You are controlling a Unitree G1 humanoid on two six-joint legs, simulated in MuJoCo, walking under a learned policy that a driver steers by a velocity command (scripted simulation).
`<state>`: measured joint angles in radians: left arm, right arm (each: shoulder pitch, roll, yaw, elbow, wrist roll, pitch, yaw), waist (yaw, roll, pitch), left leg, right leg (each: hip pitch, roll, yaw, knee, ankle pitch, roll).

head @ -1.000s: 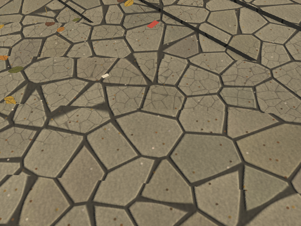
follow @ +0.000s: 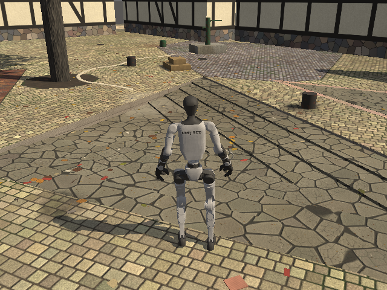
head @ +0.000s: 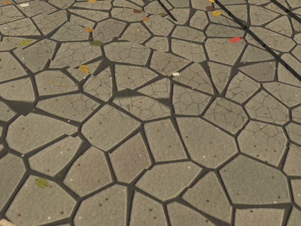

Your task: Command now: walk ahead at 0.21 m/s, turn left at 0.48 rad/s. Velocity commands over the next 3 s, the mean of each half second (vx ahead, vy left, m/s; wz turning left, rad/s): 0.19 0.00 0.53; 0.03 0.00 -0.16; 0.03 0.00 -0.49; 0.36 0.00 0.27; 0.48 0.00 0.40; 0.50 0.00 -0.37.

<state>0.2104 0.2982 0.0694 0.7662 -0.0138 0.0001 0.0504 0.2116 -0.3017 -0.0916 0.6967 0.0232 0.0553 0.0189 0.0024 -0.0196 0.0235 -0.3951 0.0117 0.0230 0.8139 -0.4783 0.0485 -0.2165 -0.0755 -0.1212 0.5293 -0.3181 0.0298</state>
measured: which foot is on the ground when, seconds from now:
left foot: down 0.00-0.56, up 0.58-0.98, down 1.00-1.00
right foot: down 0.00-0.06, up 0.08-0.52, down 0.54-1.00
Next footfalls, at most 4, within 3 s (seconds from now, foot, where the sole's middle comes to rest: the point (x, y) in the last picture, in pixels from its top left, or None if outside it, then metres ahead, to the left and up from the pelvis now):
0.54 right None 0.34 0.00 -0.81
1.00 left None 0.26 0.22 -0.77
1.42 right None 0.19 -0.03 -0.77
2.04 left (106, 221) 0.52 0.19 -0.81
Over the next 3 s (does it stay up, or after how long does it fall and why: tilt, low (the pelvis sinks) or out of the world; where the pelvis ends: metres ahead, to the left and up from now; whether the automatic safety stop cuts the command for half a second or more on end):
stays up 0.99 0.20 -0.07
